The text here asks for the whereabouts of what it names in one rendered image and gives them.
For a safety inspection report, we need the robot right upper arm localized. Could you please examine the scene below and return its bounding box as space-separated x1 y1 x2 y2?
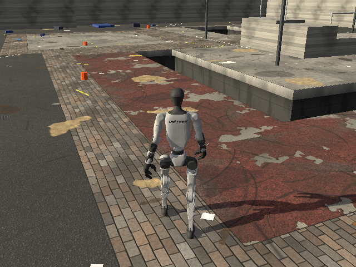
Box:
189 112 203 141

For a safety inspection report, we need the left robot forearm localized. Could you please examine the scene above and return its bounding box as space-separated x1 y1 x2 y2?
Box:
145 136 157 164

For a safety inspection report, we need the robot right hand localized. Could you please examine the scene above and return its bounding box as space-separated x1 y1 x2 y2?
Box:
194 149 206 160

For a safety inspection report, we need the robot left thigh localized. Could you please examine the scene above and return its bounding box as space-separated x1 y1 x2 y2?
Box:
160 155 171 186

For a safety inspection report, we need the robot left hand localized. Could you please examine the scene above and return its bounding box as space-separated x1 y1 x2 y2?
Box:
144 163 156 179

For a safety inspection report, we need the right robot shin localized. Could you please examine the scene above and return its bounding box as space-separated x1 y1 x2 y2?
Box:
187 192 195 231

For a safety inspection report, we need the robot left upper arm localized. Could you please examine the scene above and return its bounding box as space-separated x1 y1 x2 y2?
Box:
152 112 166 144

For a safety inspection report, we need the right robot forearm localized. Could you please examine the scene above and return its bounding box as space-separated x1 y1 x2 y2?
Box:
197 133 206 152

